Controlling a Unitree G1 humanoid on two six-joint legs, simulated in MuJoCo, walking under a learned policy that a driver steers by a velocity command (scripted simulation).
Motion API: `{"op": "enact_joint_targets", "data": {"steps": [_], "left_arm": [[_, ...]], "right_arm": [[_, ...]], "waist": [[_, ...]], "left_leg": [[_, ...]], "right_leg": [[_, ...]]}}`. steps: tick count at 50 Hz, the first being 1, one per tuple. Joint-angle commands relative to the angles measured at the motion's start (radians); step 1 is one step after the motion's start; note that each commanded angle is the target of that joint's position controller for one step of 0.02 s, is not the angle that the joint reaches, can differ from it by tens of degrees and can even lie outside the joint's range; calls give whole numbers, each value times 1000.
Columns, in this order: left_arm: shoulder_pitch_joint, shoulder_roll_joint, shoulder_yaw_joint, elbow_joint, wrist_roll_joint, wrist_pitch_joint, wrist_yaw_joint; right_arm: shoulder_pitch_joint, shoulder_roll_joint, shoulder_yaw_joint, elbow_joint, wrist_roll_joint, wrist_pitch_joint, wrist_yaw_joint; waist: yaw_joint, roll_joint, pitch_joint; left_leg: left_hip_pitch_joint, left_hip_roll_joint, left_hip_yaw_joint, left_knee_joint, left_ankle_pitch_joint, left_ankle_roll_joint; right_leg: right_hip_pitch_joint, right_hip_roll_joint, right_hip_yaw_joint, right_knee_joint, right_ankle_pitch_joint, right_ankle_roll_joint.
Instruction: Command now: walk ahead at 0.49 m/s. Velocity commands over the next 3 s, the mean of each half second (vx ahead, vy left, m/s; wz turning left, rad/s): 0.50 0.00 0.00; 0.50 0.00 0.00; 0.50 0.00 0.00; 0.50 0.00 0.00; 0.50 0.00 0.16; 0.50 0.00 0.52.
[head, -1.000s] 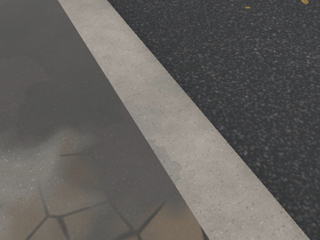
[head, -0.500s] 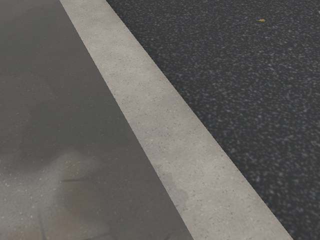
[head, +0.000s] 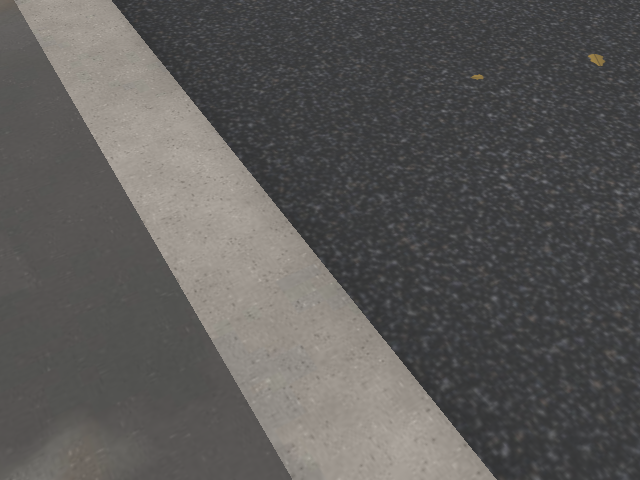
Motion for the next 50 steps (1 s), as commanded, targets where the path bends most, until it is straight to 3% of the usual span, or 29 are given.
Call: {"op": "enact_joint_targets", "data": {"steps": [1,6,9,11,12,13,14,15,16,17,18,19,21,23,24,25,27,29,34,37,39,40,41,42,43,44,45,47,50], "left_arm": [[-18,30,7,-51,5,-5,-2],[-187,22,-2,-101,-10,-12,-28],[-242,30,-3,-135,-14,-19,-49],[-205,53,4,-137,-13,-27,-57],[-135,75,16,-123,-11,-30,-57],[25,116,41,-73,-11,-31,-53],[236,198,67,-26,-1,-31,-45],[339,282,86,2,9,-22,-49],[334,191,60,0,7,-21,-51],[238,140,42,-15,4,-22,-50],[138,107,29,-39,6,-19,-50],[81,72,18,-46,13,-20,-57],[60,40,10,-32,18,-27,-65],[100,63,16,-7,18,-33,-60],[203,98,25,38,43,-28,-48],[223,95,24,50,41,-26,-43],[222,81,20,47,33,-23,-42],[232,79,17,48,28,-21,-45],[302,103,21,77,38,-9,-36],[297,118,26,89,44,1,-22],[269,124,28,91,40,11,-19],[277,97,17,82,37,11,-20],[351,6,-6,46,5,9,-29],[336,60,8,52,23,11,-29],[263,94,18,40,33,14,-30],[207,84,15,30,31,11,-37],[185,69,14,30,33,15,-41],[204,42,7,42,56,38,-47],[155,33,4,28,58,56,-56]], "right_arm": [[-29,-143,-23,-61,6,-11,-21],[74,-164,-27,-28,22,2,-28],[102,-170,-33,-11,24,17,-32],[85,-184,-40,-12,24,27,-35],[61,-192,-41,-19,23,33,-35],[45,-174,-35,-26,17,39,-34],[37,-138,-17,-52,2,39,-33],[162,-6,21,-55,4,16,-22],[138,-81,5,-42,24,-10,-17],[37,-157,-17,-76,48,-24,-13],[-33,-164,-21,-97,49,-26,-19],[-62,-150,-26,-100,35,-20,-25],[-22,-106,-29,-91,30,8,-29],[-23,-89,-31,-91,26,27,-34],[-45,-65,-18,-109,-69,53,-7],[-76,-49,-19,-127,-70,66,3],[-146,-57,-15,-153,-44,72,10],[-233,-63,-9,-182,-32,70,12],[-369,-87,-8,-231,-24,65,7],[-332,-101,-16,-235,-23,53,1],[-142,-114,-33,-171,-29,37,-10],[36,-163,-52,-116,-46,25,-20],[170,-276,-82,-101,-64,20,-29],[144,-260,-83,-91,-25,36,-22],[37,-206,-69,-114,-14,43,-19],[-40,-148,-55,-134,-15,38,-14],[-74,-114,-45,-136,-15,32,-14],[-64,-92,-38,-117,-10,17,-21],[8,-115,-43,-81,1,2,-25]], "waist": [[32,79,70],[-30,91,93],[-33,102,108],[3,121,86],[48,130,44],[123,121,-49],[198,43,-205],[153,-221,-349],[168,-188,-378],[148,-134,-220],[115,-50,-134],[84,-6,-70],[33,-47,-38],[21,-33,-10],[11,23,36],[9,7,52],[21,-22,61],[42,-38,66],[84,-37,102],[61,-35,101],[-20,3,24],[-71,64,-92],[-68,280,-220],[-58,281,-219],[-17,164,-72],[1,103,0],[28,98,43],[62,113,43],[72,97,55]], "left_leg": [[-73,280,-190,-159,116,150],[37,289,-154,-125,105,122],[142,337,-169,-68,128,110],[181,354,-172,-4,233,92],[176,339,-155,76,390,79],[139,286,-114,254,534,56],[-53,223,-59,561,386,18],[-480,40,-29,946,-165,-55],[-596,57,-184,1089,-397,-37],[-665,113,-179,1129,-335,-16],[-633,167,-149,1093,-241,-14],[-595,196,-137,1029,-178,-16],[-486,230,-135,932,-114,-20],[-488,230,-119,882,-76,-33],[-469,202,-52,862,-53,-51],[-492,206,-49,813,-12,-59],[-507,210,-44,694,74,-67],[-487,201,-31,578,131,-67],[-469,173,-15,392,95,-43],[-398,148,-11,313,-11,-5],[-158,86,22,201,-18,23],[87,150,-59,197,-47,58],[388,437,-488,126,-180,165],[393,491,-737,-12,-256,201],[274,456,-590,-11,-312,178],[149,418,-488,-42,-249,156],[60,372,-392,-74,-162,122],[-9,318,-276,-97,19,95],[8,294,-198,-115,172,104]], "right_leg": [[-14,-12,-2,-182,160,16],[26,41,-43,-410,220,23],[15,54,-39,-479,136,-4],[89,75,-51,-517,58,-33],[202,107,-79,-535,37,-52],[408,139,-102,-547,45,-81],[731,-4,58,-521,84,-146],[1113,-242,521,-609,-89,-302],[1113,-260,688,-715,-149,-293],[974,-229,536,-723,-113,-240],[813,-190,395,-746,-11,-214],[681,-145,299,-783,60,-199],[555,-82,187,-849,77,-180],[519,-68,134,-883,130,-195],[463,-63,90,-882,228,-174],[468,-52,57,-882,264,-167],[486,-34,26,-888,246,-154],[511,-30,15,-899,199,-150],[660,-81,33,-892,169,-162],[738,-111,36,-823,266,-147],[724,-60,-17,-596,455,-116],[610,-3,-62,-363,378,-95],[274,135,-144,12,-37,-39],[88,208,-53,154,-411,-41],[28,132,-3,189,-342,-54],[52,93,4,153,-252,-56],[96,63,0,95,-200,-52],[180,47,-18,43,-157,-28],[141,42,-46,-10,-80,-2]]}}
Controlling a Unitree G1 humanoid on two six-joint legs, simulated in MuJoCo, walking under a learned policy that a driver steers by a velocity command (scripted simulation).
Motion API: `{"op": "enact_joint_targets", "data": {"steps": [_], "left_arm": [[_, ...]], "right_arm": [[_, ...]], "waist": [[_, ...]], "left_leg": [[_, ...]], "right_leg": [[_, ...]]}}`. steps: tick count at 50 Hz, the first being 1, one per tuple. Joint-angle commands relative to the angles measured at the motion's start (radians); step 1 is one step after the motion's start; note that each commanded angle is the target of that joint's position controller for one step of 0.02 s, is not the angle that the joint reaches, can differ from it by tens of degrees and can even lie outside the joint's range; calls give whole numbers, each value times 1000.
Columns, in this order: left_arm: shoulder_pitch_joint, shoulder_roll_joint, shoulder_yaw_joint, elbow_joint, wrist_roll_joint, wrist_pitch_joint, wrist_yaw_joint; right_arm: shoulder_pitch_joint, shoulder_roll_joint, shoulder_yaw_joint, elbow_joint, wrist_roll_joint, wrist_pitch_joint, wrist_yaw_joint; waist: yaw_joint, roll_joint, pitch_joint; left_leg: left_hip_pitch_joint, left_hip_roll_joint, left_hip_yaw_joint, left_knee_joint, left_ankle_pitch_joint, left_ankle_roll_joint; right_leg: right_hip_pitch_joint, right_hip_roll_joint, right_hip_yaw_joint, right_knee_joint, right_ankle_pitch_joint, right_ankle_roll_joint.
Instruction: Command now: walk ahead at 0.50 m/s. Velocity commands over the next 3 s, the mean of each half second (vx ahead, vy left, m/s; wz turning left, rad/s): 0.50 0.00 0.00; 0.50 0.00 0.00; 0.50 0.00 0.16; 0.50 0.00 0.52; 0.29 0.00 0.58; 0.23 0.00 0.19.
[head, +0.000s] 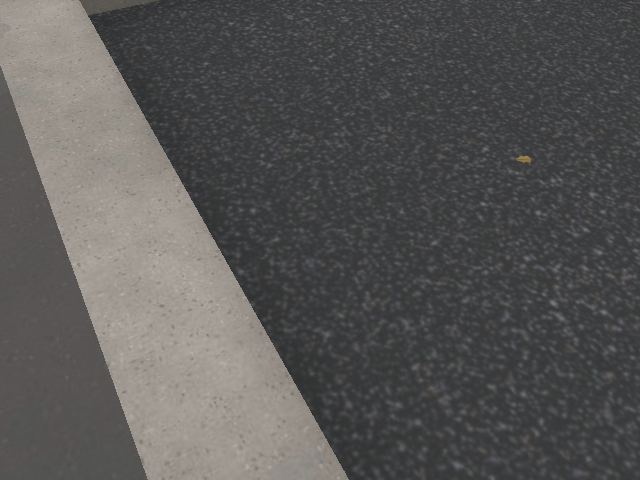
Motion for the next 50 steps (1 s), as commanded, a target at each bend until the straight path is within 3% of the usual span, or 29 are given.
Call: {"op": "enact_joint_targets", "data": {"steps": [1,4,7,11,12,14,15,16,17,18,19,20,22,25,28,34,40,43,45,46,47,48,49,50], "left_arm": [[14,37,4,-40,5,13,-8],[-146,31,-5,-100,2,18,-17],[-146,25,-12,-92,-8,15,-14],[-220,44,-12,-125,-6,8,-1],[-223,40,-16,-142,-9,6,1],[-65,74,1,-96,-18,-4,8],[91,87,14,-45,-15,-20,17],[250,170,35,-21,10,-31,28],[258,250,54,-27,11,-23,26],[213,189,47,-22,-28,-14,12],[118,133,30,-46,-32,-15,4],[57,86,17,-56,-25,-26,-2],[48,40,0,-43,-25,-48,1],[122,79,4,-9,-36,-70,1],[201,86,1,16,-40,-62,6],[269,90,-11,36,-39,-51,30],[313,101,-3,68,-23,-42,41],[273,128,8,64,-19,-37,48],[237,155,15,58,-19,-30,44],[235,147,11,52,-21,-28,41],[270,88,-7,17,-45,-31,32],[350,41,-13,22,-45,-23,26],[256,112,7,10,-26,-19,37],[200,102,5,-11,-33,-27,32]], "right_arm": [[57,-109,-18,-18,10,-24,-5],[85,-109,-11,-4,8,-20,-10],[99,-114,-9,0,-1,-22,-9],[116,-112,0,4,-13,-10,-16],[124,-127,-3,19,-12,-2,-24],[98,-142,-6,21,-18,10,-32],[48,-142,-4,9,-4,13,-31],[58,-106,10,-25,7,10,-29],[198,-29,22,-16,24,11,-14],[144,-145,-7,8,8,19,-22],[66,-150,-12,-17,9,15,-17],[16,-136,-12,-22,9,12,-14],[33,-88,-5,-8,-11,34,-1],[-5,-84,-10,-16,-16,60,12],[-106,-84,-9,-49,-18,74,17],[-299,-66,6,-123,-16,63,18],[-441,-75,16,-190,-18,51,14],[-432,-91,11,-211,-18,35,18],[-262,-110,-5,-164,-19,23,8],[-83,-139,-22,-105,-28,14,-3],[75,-218,-46,-77,-52,8,-16],[163,-271,-65,-50,-38,19,-11],[95,-214,-49,-49,5,22,1],[-19,-169,-37,-68,10,20,1]], "waist": [[25,91,21],[-9,88,51],[-6,114,-5],[-23,114,54],[-9,138,72],[56,113,4],[134,57,-74],[174,-61,-210],[89,-221,-254],[100,-56,-161],[66,-19,-40],[45,27,25],[-7,-2,31],[-15,-6,22],[10,-23,39],[48,-37,64],[73,-52,115],[45,-45,100],[-27,-53,-9],[-93,-27,-112],[-119,89,-247],[-109,258,-392],[-83,116,-292],[-45,105,-148]], "left_leg": [[49,259,-216,-211,225,89],[53,213,-146,-209,366,63],[51,200,-90,-143,524,57],[135,244,-108,-86,603,90],[183,274,-132,-67,621,94],[241,274,-125,104,805,78],[178,232,-88,285,750,53],[-22,175,-41,577,396,23],[-398,-22,-28,871,-340,-16],[-508,19,-141,961,-325,-1],[-525,63,-158,959,-234,3],[-488,95,-166,911,-165,-1],[-394,143,-171,806,-85,-30],[-433,146,-136,766,5,-59],[-536,163,-108,713,108,-76],[-556,150,-63,457,262,-86],[-583,133,-46,268,192,-48],[-490,100,-35,188,71,-9],[-208,26,7,137,9,33],[37,32,-10,129,53,67],[376,239,-265,148,29,144],[548,458,-659,52,48,263],[437,403,-628,-10,5,212],[279,378,-496,-58,36,186]], "right_leg": [[-111,-37,-6,-42,98,24],[-117,-8,-47,-200,197,46],[-8,41,-89,-199,299,32],[-23,65,-103,-295,155,-9],[-24,56,-65,-397,19,-26],[129,102,-77,-507,39,-66],[319,106,-68,-612,140,-86],[582,-128,201,-660,68,-132],[791,-354,666,-717,39,-269],[709,-315,653,-749,-35,-286],[576,-290,520,-784,-32,-265],[458,-251,424,-825,66,-230],[364,-169,287,-876,177,-156],[393,-137,191,-894,376,-127],[430,-117,122,-901,491,-95],[482,-102,63,-906,568,-96],[649,-161,61,-893,541,-150],[685,-178,44,-818,669,-136],[633,-149,8,-614,887,-105],[533,-112,-13,-425,854,-86],[226,-44,-49,-130,539,-43],[-18,151,-50,201,-284,-4],[-92,104,84,223,-229,-23],[-89,57,77,175,-142,-23]]}}
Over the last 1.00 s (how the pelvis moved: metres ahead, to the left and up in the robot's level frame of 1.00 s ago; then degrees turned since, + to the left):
0.53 -0.02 0.00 1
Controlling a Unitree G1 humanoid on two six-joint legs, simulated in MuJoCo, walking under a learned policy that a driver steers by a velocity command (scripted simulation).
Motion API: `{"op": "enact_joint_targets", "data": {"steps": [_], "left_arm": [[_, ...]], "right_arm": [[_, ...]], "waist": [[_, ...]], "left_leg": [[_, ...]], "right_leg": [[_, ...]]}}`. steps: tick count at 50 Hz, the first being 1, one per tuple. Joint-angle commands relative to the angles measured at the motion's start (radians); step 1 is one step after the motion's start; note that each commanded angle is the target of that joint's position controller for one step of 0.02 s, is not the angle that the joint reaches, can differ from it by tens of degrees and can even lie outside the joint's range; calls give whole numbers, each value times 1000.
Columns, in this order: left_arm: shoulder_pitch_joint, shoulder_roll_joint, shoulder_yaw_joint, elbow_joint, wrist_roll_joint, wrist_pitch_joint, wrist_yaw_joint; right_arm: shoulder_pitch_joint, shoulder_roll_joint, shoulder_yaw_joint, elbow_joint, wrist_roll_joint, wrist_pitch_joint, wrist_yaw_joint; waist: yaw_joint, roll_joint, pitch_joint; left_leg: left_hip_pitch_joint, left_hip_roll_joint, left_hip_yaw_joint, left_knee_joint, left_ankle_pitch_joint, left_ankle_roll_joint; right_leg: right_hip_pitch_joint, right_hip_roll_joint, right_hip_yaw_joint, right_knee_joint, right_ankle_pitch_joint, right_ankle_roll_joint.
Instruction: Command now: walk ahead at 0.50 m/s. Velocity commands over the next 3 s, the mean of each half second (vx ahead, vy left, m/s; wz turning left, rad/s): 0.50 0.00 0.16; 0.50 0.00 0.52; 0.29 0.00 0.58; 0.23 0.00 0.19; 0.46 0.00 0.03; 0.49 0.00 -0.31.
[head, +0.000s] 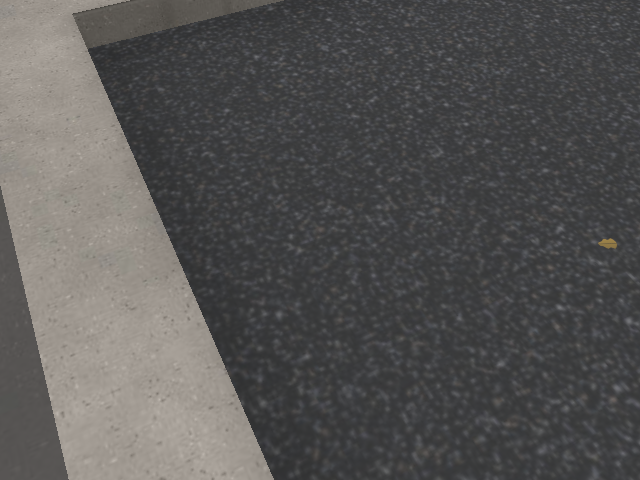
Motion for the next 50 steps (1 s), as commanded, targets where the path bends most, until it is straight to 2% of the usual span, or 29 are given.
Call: {"op": "enact_joint_targets", "data": {"steps": [1,3,5,6,9,11,12,14,16,22,26,27,28,29,32,33,34,35,36,37,38,39,41,42,43,45,46,47,50], "left_arm": [[5,92,18,-75,-2,-15,-4],[28,83,19,-70,27,13,-15],[24,86,28,-83,38,42,-23],[-11,59,26,-103,26,54,-27],[-165,80,40,-169,32,66,-27],[-203,91,44,-182,28,66,-27],[-104,-23,-14,-138,112,17,-38],[-177,32,-4,-152,100,-9,-36],[-253,38,-9,-177,83,-8,-36],[-414,2,-21,-240,92,-14,-19],[-528,-14,-26,-295,80,-21,-24],[-562,67,10,-314,-69,-56,-42],[-536,53,9,-314,-80,-66,-52],[-518,42,11,-318,-66,-71,-60],[-421,57,36,-297,-46,-71,-63],[-299,74,51,-265,-38,-73,-53],[-101,102,65,-192,-38,-59,-44],[108,137,64,-140,-7,-55,-41],[156,180,67,-127,-6,-49,-45],[157,216,81,-112,-19,-28,-47],[99,194,77,-91,-11,-13,-36],[-8,116,50,-104,-4,-7,-17],[-147,60,18,-93,12,-15,-4],[-182,-20,-6,-66,3,-25,-5],[-275,-22,-16,-72,-6,-26,-1],[-311,53,0,-83,21,-12,8],[-273,105,14,-75,32,-10,16],[-237,116,20,-58,31,-6,22],[-99,101,26,-14,-8,17,41]], "right_arm": [[195,-114,-37,28,18,-1,-3],[189,-83,-25,40,10,-12,-10],[230,-106,-31,65,4,-33,0],[251,-111,-34,83,13,-39,-1],[295,-108,-32,138,32,-47,-14],[332,-112,-31,143,27,-38,-21],[386,4,16,149,-138,-81,6],[398,-7,21,156,-109,-92,20],[460,-24,33,173,-80,-86,30],[645,43,80,190,-63,-69,20],[698,37,76,176,-43,-61,8],[562,-69,25,135,97,-30,-50],[544,-69,25,129,95,-11,-75],[539,-41,23,133,80,2,-88],[533,-1,6,130,53,30,-88],[509,0,3,122,50,28,-78],[523,11,-1,138,37,16,-67],[626,96,19,159,50,-4,-39],[687,42,24,114,100,-25,-39],[637,14,19,66,124,-37,-42],[506,14,18,14,128,-33,-55],[350,2,8,-40,102,-18,-72],[271,49,13,-111,70,23,-72],[231,87,12,-141,80,42,-62],[222,86,14,-185,86,49,-54],[201,55,-1,-227,47,41,-44],[196,58,-4,-231,33,35,-37],[208,72,-1,-227,38,34,-31],[121,85,16,-273,45,41,-18]], "waist": [[-73,62,-123],[-42,67,-105],[-22,70,-97],[-6,47,-55],[-2,78,-1],[-13,49,-12],[-40,75,8],[-57,29,-8],[-81,26,-16],[-150,51,12],[-180,71,51],[-182,49,92],[-158,72,80],[-158,101,66],[-150,71,-7],[-82,37,-58],[-2,-23,-122],[43,-215,-323],[52,-314,-471],[60,-330,-505],[49,-189,-411],[35,-34,-255],[-53,-25,-117],[-89,-71,-33],[-155,-55,23],[-162,-105,-6],[-157,-110,-45],[-159,-104,-59],[-102,-26,-28]], "left_leg": [[436,311,-415,-320,39,170],[298,259,-303,-376,132,151],[247,250,-251,-386,218,155],[195,214,-203,-408,173,142],[270,229,-232,-409,89,114],[295,227,-255,-392,39,129],[324,255,-290,-354,-13,186],[310,221,-290,-295,-38,209],[271,208,-304,-235,-30,211],[279,168,-398,-42,-61,188],[257,140,-465,103,-73,160],[191,151,-530,88,31,142],[209,147,-531,138,46,133],[232,130,-517,178,62,121],[277,52,-480,390,107,82],[225,7,-432,545,136,49],[7,-28,-377,788,-175,2],[-363,-127,-298,1185,-759,-47],[-540,-88,-295,1497,-758,-81],[-660,-23,-237,1595,-668,-102],[-741,22,-150,1628,-517,-119],[-765,39,-87,1654,-398,-132],[-688,103,-158,1677,-405,-113],[-721,138,-239,1652,-396,-66],[-633,174,-287,1376,-336,-48],[-452,150,-197,1058,-145,-72],[-419,154,-179,1064,-85,-88],[-476,163,-190,1119,-87,-92],[-775,192,-217,1178,-190,-77]], "right_leg": [[-424,-63,57,209,107,-16],[-307,-66,25,160,122,9],[-278,-52,25,148,202,6],[-302,-51,15,85,272,15],[-471,-88,87,-54,421,31],[-512,-90,77,-100,503,43],[-598,-139,212,-126,644,18],[-625,-113,155,-194,708,32],[-622,-121,142,-221,775,64],[-661,-109,98,-272,759,96],[-622,-95,64,-397,682,87],[-575,-39,109,-393,688,82],[-547,-57,143,-438,700,78],[-511,-72,151,-496,722,67],[-304,-78,111,-647,792,61],[-119,-73,67,-712,911,55],[182,-151,97,-642,1043,37],[657,-299,138,-254,1377,-22],[786,-450,350,-211,1346,-136],[745,-533,496,-354,986,-239],[601,-537,549,-528,570,-278],[389,-492,492,-631,457,-271],[55,-494,394,-652,535,-240],[-55,-460,293,-650,481,-142],[-238,-388,151,-696,385,-57],[-370,-273,-22,-771,396,-39],[-340,-285,-23,-780,464,-67],[-248,-313,-18,-761,552,-77],[54,-338,-29,-670,622,-64]]}}
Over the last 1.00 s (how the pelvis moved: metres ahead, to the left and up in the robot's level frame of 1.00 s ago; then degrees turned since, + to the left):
0.48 0.04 -0.02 -1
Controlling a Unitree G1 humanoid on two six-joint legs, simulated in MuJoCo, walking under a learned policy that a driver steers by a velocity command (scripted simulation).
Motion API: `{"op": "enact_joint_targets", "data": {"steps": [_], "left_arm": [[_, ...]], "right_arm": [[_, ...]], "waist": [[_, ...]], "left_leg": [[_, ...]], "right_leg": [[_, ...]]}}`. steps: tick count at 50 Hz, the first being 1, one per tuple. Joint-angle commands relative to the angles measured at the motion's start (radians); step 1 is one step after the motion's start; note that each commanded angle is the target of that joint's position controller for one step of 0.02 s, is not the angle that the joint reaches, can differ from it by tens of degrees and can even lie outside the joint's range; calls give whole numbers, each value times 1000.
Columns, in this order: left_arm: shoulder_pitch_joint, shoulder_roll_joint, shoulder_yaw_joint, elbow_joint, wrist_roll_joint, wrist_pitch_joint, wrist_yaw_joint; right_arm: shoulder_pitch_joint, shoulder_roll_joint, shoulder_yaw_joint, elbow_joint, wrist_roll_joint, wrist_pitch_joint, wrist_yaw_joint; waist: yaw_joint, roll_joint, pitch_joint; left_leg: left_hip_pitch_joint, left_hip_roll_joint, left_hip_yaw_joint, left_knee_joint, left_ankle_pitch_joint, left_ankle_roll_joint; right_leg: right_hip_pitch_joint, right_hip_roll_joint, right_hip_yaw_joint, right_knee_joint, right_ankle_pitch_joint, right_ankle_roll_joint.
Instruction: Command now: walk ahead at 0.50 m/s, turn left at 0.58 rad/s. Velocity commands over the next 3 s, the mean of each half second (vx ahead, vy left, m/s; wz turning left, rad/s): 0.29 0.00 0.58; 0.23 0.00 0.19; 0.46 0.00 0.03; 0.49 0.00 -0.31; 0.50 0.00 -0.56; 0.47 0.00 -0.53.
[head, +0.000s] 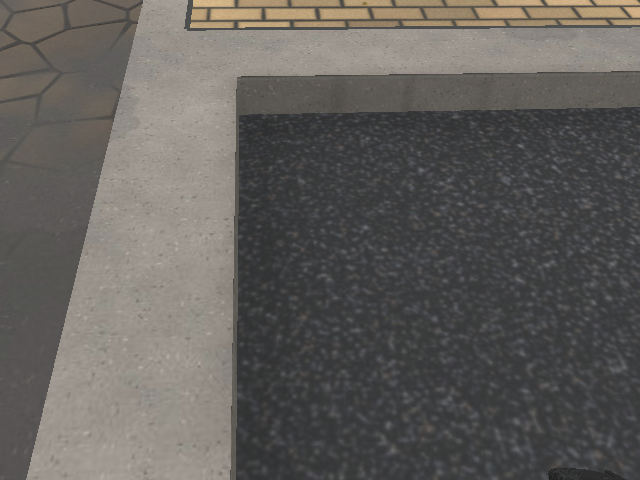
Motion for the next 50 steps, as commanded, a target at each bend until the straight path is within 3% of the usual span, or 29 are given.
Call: {"op": "enact_joint_targets", "data": {"steps": [1,3,4,5,6,7,8,9,10,11,12,13,14,15,19,24,27,29,31,32,33,34,35,37,38,39,41,44,50], "left_arm": [[-32,117,24,-62,-17,2,23],[39,119,26,-63,-13,19,32],[98,167,41,-63,-38,36,27],[109,174,44,-66,-26,36,17],[48,197,42,-100,-19,35,18],[13,222,39,-130,-3,17,14],[-113,236,40,-186,-36,-2,-2],[-236,173,22,-271,-27,-36,-19],[-296,239,48,-311,-13,-74,-43],[-290,237,67,-309,-51,-65,-55],[-299,161,59,-331,-66,-42,-43],[-301,120,54,-340,-41,-20,-20],[-251,105,51,-342,-42,5,-4],[-244,10,10,-366,34,51,-15],[-223,84,19,-435,34,69,-5],[-380,124,8,-552,40,46,-30],[-366,127,4,-554,19,30,-51],[-205,142,13,-490,-10,26,-61],[40,161,31,-376,-25,20,-62],[176,165,41,-311,-24,15,-57],[235,162,33,-274,5,2,-59],[133,179,2,-301,28,-21,-71],[46,177,14,-350,19,-17,-72],[-63,120,5,-413,13,-10,-31],[-115,176,24,-409,7,-21,8],[-134,156,21,-393,-12,-31,25],[-54,110,7,-317,-10,-35,18],[87,58,-14,-231,-13,-27,7],[194,81,0,-163,-9,-26,25]], "right_arm": [[-6,51,33,-78,-2,0,26],[-122,69,50,-125,4,-4,49],[-238,103,78,-161,7,-9,58],[-212,68,66,-155,8,-22,69],[-133,28,46,-136,18,-32,73],[36,-69,-1,-87,23,-34,65],[190,-115,-23,-59,21,-40,47],[346,-243,-64,-9,13,-28,-3],[410,-287,-77,36,-42,-26,-32],[365,-236,-59,34,-52,-23,-23],[293,-206,-55,33,-43,-25,-8],[205,-138,-41,24,-32,-32,1],[118,-83,-25,13,-27,-34,2],[113,-71,-14,66,-59,-11,-34],[91,-113,-29,47,-61,-19,-45],[172,-165,-56,38,-47,-5,-76],[196,-165,-61,29,-51,-6,-87],[160,-151,-59,13,-64,-1,-90],[144,-115,-49,8,-63,10,-87],[128,-82,-42,11,-42,16,-82],[133,-13,-36,23,-30,28,-66],[282,42,-32,-21,28,37,-52],[435,18,-21,21,19,43,-52],[332,-25,-16,39,-65,40,-48],[269,-36,-9,-22,-96,43,-30],[76,-79,-11,-74,-124,48,-15],[-26,-17,20,-104,-101,55,6],[-17,61,57,-98,-74,59,1],[-163,79,79,-146,-60,52,-5]], "waist": [[-34,-21,107],[23,-35,123],[83,-31,170],[64,-77,157],[-13,-106,102],[-102,-141,-63],[-225,-74,-168],[-287,242,-269],[-271,421,-348],[-213,256,-279],[-152,124,-98],[-110,31,12],[-48,1,72],[2,53,126],[58,47,67],[-19,72,-16],[-28,72,-25],[23,88,-33],[114,17,-37],[177,-65,-42],[194,-226,9],[-40,-338,38],[-115,-345,-66],[-113,-131,-104],[-125,-169,-125],[-94,-35,-36],[-62,28,47],[-36,-21,69],[27,-58,122]], "left_leg": [[-202,64,-64,18,-31,18],[-248,75,-28,-65,-105,25],[-190,42,132,-202,-364,14],[38,-32,286,-167,-498,53],[281,-101,311,-297,-394,102],[589,-184,245,-390,-187,161],[940,-110,51,-664,-19,182],[1291,54,-424,-958,14,276],[1268,139,-665,-1102,416,279],[1133,121,-566,-1029,324,214],[919,104,-496,-1013,210,181],[746,80,-415,-997,144,159],[579,66,-355,-992,88,155],[513,7,-258,-934,119,144],[471,-28,-186,-991,278,160],[766,-1,-278,-951,217,150],[831,-29,-280,-914,122,116],[838,-76,-241,-815,83,84],[865,-152,-137,-563,92,59],[759,-223,-66,-333,-31,48],[520,-371,-28,84,-555,25],[300,-379,-107,311,-589,-26],[198,-326,-129,408,-473,-23],[159,-282,-43,568,-305,-9],[82,-253,-43,660,-185,3],[47,-205,-90,678,-116,30],[-24,-198,-73,637,-61,64],[-132,-158,20,554,-40,76],[-288,-52,88,368,-130,37]], "right_leg": [[101,-293,133,-77,439,-144],[185,-313,139,-75,382,-133],[106,-317,132,-157,369,-161],[-31,-305,64,-114,749,-188],[-107,-257,3,1,1230,-167],[-153,-201,-32,209,1649,-135],[-338,-185,16,454,1553,-45],[-697,-27,54,959,607,47],[-715,22,213,1184,-72,39],[-688,-22,288,1178,-122,12],[-693,-31,256,1132,-134,2],[-685,-48,238,1099,-125,-13],[-627,-60,221,1091,-107,-22],[-637,-52,180,1082,-24,-22],[-528,62,109,886,163,20],[-610,29,191,562,400,26],[-487,1,195,352,568,12],[-301,-39,199,170,672,-13],[-67,-71,145,-96,899,-30],[138,-76,90,-180,1037,-42],[260,-115,140,-118,1101,-54],[267,-243,323,165,1711,-38],[314,-341,475,154,1549,-121],[102,-319,526,17,686,-214],[43,-402,714,-115,180,-314],[-92,-380,687,-162,-86,-322],[-202,-257,557,-140,-300,-245],[-181,-166,436,-94,-298,-196],[-7,-207,508,-216,-207,-283]]}}
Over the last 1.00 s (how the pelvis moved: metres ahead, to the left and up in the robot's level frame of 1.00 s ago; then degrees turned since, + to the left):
0.51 0.02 -0.14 24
